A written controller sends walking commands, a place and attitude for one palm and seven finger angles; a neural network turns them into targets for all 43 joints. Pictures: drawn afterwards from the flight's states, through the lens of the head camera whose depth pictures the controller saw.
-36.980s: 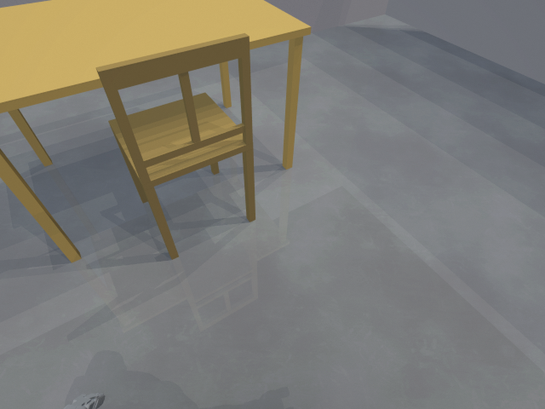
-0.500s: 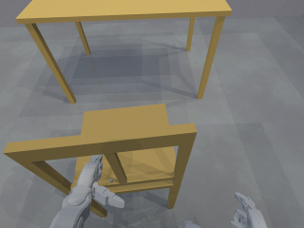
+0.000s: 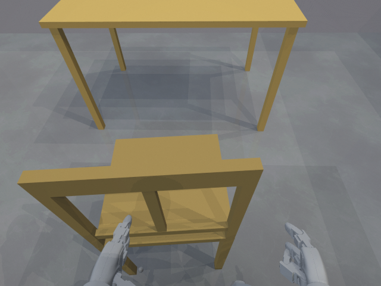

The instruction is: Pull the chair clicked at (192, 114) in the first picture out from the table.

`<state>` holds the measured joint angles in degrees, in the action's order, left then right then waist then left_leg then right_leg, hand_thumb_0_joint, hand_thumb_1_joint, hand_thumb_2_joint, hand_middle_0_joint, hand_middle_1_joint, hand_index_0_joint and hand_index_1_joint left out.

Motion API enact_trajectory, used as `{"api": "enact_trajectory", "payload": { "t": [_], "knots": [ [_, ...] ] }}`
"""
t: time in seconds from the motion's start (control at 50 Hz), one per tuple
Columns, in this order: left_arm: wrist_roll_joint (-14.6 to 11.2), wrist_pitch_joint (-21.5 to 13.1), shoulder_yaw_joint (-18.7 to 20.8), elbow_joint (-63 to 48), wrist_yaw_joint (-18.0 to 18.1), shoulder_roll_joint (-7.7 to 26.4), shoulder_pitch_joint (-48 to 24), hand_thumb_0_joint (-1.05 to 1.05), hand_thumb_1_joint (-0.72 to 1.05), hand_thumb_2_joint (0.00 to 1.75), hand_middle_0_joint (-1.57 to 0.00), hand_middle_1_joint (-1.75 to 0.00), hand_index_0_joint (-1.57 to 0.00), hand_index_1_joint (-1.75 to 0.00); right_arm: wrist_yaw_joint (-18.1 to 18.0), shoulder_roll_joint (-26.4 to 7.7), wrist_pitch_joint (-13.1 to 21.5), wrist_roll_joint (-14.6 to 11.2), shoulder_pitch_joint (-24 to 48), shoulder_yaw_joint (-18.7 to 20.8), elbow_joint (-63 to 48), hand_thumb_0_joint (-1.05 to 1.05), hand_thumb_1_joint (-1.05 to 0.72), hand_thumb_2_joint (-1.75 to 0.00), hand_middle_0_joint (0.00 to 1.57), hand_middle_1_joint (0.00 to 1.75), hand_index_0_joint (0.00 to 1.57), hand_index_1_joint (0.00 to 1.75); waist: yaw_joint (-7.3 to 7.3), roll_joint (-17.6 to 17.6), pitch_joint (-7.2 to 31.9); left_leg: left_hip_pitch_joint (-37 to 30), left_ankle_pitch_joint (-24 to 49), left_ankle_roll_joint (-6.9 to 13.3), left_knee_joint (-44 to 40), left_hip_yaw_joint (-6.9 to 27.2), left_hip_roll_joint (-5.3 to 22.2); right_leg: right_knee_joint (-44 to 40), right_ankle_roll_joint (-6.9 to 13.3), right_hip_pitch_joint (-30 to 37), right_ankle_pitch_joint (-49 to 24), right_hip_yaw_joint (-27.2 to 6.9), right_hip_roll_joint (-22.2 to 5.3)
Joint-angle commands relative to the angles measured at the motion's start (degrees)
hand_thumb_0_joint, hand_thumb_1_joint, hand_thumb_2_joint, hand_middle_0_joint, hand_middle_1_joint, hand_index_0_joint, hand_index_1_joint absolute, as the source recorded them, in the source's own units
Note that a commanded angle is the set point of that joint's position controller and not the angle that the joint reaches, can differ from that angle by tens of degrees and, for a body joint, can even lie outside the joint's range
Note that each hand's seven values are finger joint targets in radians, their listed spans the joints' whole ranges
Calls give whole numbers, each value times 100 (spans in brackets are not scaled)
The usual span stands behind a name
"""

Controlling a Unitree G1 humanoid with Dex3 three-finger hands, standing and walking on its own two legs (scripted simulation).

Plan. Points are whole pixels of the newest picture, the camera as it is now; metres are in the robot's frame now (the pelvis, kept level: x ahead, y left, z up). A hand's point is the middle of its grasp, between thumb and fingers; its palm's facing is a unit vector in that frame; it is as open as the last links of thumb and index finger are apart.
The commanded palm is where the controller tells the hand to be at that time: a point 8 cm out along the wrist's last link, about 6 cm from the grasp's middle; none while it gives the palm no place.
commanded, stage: draw the fingers out of the gap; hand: left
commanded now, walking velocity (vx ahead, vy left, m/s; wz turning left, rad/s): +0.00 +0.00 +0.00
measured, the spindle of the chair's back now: (156, 210) +0.30 +0.09 -0.05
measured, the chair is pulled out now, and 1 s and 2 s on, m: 0.66 0.66 0.66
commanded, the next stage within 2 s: draw the hand back to the body in 0.10 s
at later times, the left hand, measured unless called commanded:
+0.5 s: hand (119, 264) +0.16 +0.13 +0.05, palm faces +0.02 -1.00 -0.05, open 17.5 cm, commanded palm +0.12 +0.19 +0.05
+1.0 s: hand (52, 251) +0.17 +0.21 +0.12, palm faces +0.28 -0.88 -0.38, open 15.2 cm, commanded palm +0.13 +0.25 +0.15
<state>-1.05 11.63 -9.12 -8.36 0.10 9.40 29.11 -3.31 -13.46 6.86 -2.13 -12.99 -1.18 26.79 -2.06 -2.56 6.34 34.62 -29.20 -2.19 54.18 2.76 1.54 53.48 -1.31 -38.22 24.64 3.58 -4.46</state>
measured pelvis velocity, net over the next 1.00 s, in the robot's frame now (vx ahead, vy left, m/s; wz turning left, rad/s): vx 0.00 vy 0.00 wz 0.00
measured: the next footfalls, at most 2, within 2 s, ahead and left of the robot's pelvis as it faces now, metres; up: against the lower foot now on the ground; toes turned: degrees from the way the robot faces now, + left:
none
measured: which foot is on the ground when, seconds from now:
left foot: down 0.00-1.00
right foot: down 0.00-1.00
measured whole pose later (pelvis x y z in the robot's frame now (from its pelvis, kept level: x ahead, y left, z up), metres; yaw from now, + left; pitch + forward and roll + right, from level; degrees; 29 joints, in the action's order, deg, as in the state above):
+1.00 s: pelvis +0.00 +0.00 +0.03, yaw +0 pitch +0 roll -1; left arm -2.4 -0.7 5.6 -25.1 9.3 16.7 38.3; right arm -7.0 -13.4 6.0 -2.7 -11.5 -0.1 32.4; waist 2.5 -4.6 1.9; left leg 18.4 -25.7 -2.2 43.8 2.8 2.4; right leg 42.5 -1.3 -21.5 21.0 4.3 -3.4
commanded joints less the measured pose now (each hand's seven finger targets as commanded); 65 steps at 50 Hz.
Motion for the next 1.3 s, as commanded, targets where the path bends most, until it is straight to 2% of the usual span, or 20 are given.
{"api": "enact_trajectory", "payload": {
  "t": [0.0, 0.08, 0.2, 0.22, 0.24, 0.28, 0.32, 0.36, 0.42, 0.5, 0.54, 0.62, 0.7, 0.72, 0.74, 0.8, 0.92, 0.96, 1.22, 1.28],
  "knots": [
    [41, -286, 232, -1383, 70, 414, 238, 0, -55, 20, 0, 0, 0, 0, -114, -675, 249, 12, 384, 311, -985, 0, -90, -90, 20, 30, 20, 30, -98, 380, 694, -30, 1548, 328, -677, -120, -203, -755, 181, 744, -1128, 116, 228],
    [66, -366, -124, -1800, 26, 181, 649, 0, -55, 20, 0, 0, 0, 0, -109, -632, 284, 11, 368, 319, -1111, 0, -90, -90, 20, 30, 20, 30, -119, 271, 814, -75, 1554, 332, -598, -92, -209, -649, 172, 629, -1099, 163, 224],
    [169, -374, 71, -1863, 72, 380, 1284, 0, -55, 20, 0, 0, 0, 0, -151, -584, 218, 10, 410, 371, -1162, 0, -90, -90, 20, 30, 20, 30, -41, 412, 686, 219, 1426, 340, -506, -96, -222, -562, 198, 546, -946, 151, 255],
    [-613, -1156, 192, -2714, 99, -173, 732, 0, -55, 20, 0, 0, 0, 0, -142, -510, 385, -3, 337, 330, -1127, 0, -90, -90, 20, 30, 20, 30, -63, 682, 610, 356, 1440, 287, -264, -93, -284, -429, 183, 272, -1064, 293, 333],
    [-570, -1515, 385, -2390, 108, 103, 1070, 0, -55, 20, 0, 0, 0, 0, -123, -525, 491, -8, 366, 379, -945, 0, -90, -90, 20, 30, 20, 30, 39, 515, 753, 370, 1385, 275, -191, -136, -270, -339, 217, 266, -939, 251, 336],
    [-685, -2050, 556, -2700, 97, 197, 1239, 0, -55, 20, 0, 0, 0, 0, -62, -489, 601, -44, 274, 427, -884, 0, -90, -90, 20, 30, 20, 30, 110, 64, 982, 269, 1600, 240, -140, -150, -257, -193, 243, 274, -1071, 227, 325],
    [-689, -2535, 528, -2752, 74, 139, 1230, 0, -55, 20, 0, 0, 0, 0, 18, -459, 657, -63, 301, 453, -780, 0, -90, -90, 20, 30, 20, 30, 99, -41, 865, 437, 1561, 215, -34, -155, -241, -55, 251, 89, -989, 226, 338],
    [-669, -3075, 450, -2570, -33, 40, 1195, 0, -55, 20, 0, 0, 0, 0, 123, -439, 703, -69, 418, 491, -678, 0, -90, -90, 20, 30, 20, 30, 85, 108, 725, 745, 1297, 194, 129, -138, -215, 95, 234, -206, -700, 209, 354],
    [-605, -3710, 619, -2252, -302, 234, 1228, 0, -55, 20, 0, 0, 0, 0, 261, -452, 660, -80, 578, 558, -632, 0, -90, -90, 20, 30, 20, 30, 115, 175, 725, 1165, 948, 199, 326, -143, -179, 246, 255, -357, -330, 87, 336],
    [-807, -2990, 1165, -2547, -539, 651, 1592, 0, -55, 20, 0, 0, 0, 0, 126, -529, 363, -216, 765, 540, -1017, 0, -90, -90, 20, 30, 20, 30, 248, 175, 1014, 882, 586, 269, -53, -198, -211, -244, 212, 327, 124, -65, 299],
    [-1025, -2734, 1404, -2982, -514, 748, 1372, 0, -55, 20, 0, 0, 0, 0, -1, -498, 313, -249, 751, 492, -1029, 0, -90, -90, 20, 30, 20, 30, 200, 419, 1029, 744, 650, 309, -127, -170, -199, -408, 171, 519, 78, -49, 288],
    [-1284, -2738, 1626, -3247, -442, 787, 1141, 0, -51, 22, -1, -1, -1, -1, -135, -460, 442, -264, 648, 445, -813, 0, -90, -90, 20, 30, 20, 30, 129, 464, 826, 496, 910, 311, -255, -132, -179, -642, 155, 657, -200, -12, 308],
    [-1313, -2757, 1720, -2850, -589, 836, 1080, 0, -37, 29, -2, -4, -2, -4, -154, -509, 643, -275, 616, 434, -597, 0, -90, -90, 20, 30, 20, 30, 93, 339, 497, 243, 923, 300, -468, -110, -163, -876, 147, 709, -224, 23, 301],
    [-387, -2157, 2225, -2446, 210, 1812, 1523, 0, -33, 31, -3, -5, -3, -5, -266, -455, 342, -150, 691, 441, -625, 0, -90, -90, 20, 30, 20, 30, 542, -86, 749, -222, 964, 266, -736, -151, 7, -1122, 280, 1230, -319, -259, 48],
    [-318, -1945, 1853, -2980, 485, 1268, 1416, 0, -30, 32, -4, -5, -4, -5, -294, -353, 249, -122, 652, 368, -793, 0, -90, -90, 20, 30, 20, 30, 368, 35, 477, -382, 1023, 268, -867, -143, -15, -1256, 233, 1221, -531, -125, -4],
    [-180, -1618, 1864, -2867, 857, 1282, 1155, 0, -19, 37, -5, -8, -5, -8, -389, -396, 79, -95, 859, 326, -647, 0, -90, -90, 20, 30, 20, 30, 375, 249, 134, -798, 1122, 286, -1145, -150, 41, -1626, 229, 1452, -597, -52, 22],
    [-80, -1626, 2002, -3066, 1073, 1449, 618, 0, 3, 48, -8, -12, -8, -12, -427, -453, 255, 1, 975, 218, -427, 0, -90, -90, 20, 30, 20, 30, 442, -55, -280, -1556, 1372, 291, -1863, -111, 15, -2067, 248, 1972, -913, 31, 55],
    [-96, -1640, 2093, -2892, 1079, 1443, 504, 0, 10, 51, -9, -14, -9, -14, -403, -454, 297, 12, 1001, 217, -354, 0, -90, -90, 20, 30, 20, 30, 450, 181, -454, -1682, 1391, 289, -2041, -129, 22, -2229, 225, 2089, -965, 48, 82],
    [-106, -1778, 2963, -3079, 1017, 1750, -64, 0, 57, 74, -16, -23, -16, -23, -220, -459, 376, 89, 1099, 231, -11, 0, -90, -90, 20, 30, 20, 30, 562, -235, -349, -2443, 2619, 251, -2744, -194, 59, -2653, 277, 3077, -2226, 36, 144],
    [-133, -1773, 3227, -3048, 1034, 1885, -148, 0, 68, 80, -17, -26, -17, -26, -198, -472, 352, 104, 1128, 259, 63, 0, -90, -90, 20, 30, 20, 30, 592, -147, -299, -2561, 2890, 251, -2828, -205, 88, -2714, 271, 3232, -2434, 45, 152]
  ]
}}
